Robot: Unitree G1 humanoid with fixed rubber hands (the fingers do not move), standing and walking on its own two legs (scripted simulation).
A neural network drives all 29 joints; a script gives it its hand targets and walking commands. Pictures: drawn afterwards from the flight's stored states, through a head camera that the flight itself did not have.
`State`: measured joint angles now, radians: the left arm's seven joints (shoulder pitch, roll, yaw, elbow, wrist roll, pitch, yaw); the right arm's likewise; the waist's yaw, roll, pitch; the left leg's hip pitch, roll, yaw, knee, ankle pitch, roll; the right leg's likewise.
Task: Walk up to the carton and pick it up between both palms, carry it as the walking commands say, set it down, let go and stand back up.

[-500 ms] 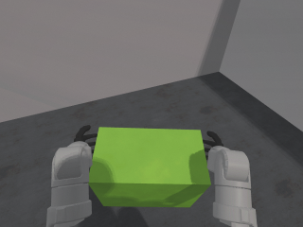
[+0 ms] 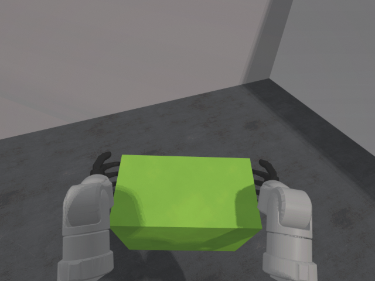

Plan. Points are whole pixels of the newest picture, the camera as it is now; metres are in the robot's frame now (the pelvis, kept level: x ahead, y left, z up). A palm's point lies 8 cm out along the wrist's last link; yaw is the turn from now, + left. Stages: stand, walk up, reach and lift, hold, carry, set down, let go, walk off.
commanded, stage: carry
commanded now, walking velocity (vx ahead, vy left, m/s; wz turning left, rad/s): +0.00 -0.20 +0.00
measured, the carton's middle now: (184, 207) +0.29 +0.00 +0.00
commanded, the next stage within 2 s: none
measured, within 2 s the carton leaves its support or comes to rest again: neither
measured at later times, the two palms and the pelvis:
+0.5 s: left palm (103, 220) +0.22 +0.15 +0.09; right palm (288, 224) +0.21 -0.19 +0.08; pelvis -0.06 -0.02 +0.00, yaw +1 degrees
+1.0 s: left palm (111, 259) +0.15 +0.12 +0.08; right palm (315, 259) +0.15 -0.22 +0.07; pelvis -0.13 -0.05 +0.00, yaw +1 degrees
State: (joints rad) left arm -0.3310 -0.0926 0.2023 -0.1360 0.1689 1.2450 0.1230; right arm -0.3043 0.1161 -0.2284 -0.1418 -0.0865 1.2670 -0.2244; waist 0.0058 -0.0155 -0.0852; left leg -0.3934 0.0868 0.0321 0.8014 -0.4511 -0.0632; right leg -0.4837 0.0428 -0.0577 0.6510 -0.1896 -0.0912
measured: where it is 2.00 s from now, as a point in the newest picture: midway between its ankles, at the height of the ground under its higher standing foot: outside the picture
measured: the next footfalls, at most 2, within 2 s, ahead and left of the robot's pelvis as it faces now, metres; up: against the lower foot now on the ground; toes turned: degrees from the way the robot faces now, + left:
right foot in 0.28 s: +0.08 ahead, -0.09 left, +0.00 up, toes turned -5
left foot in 0.56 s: -0.05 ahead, +0.14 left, +0.00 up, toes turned +5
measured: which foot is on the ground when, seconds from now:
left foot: down 0.00-0.32, up 0.34-0.54, down 0.56-0.74, up 0.76-0.96, down 0.98-1.00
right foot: down 0.00-0.18, up 0.20-0.26, down 0.28-1.00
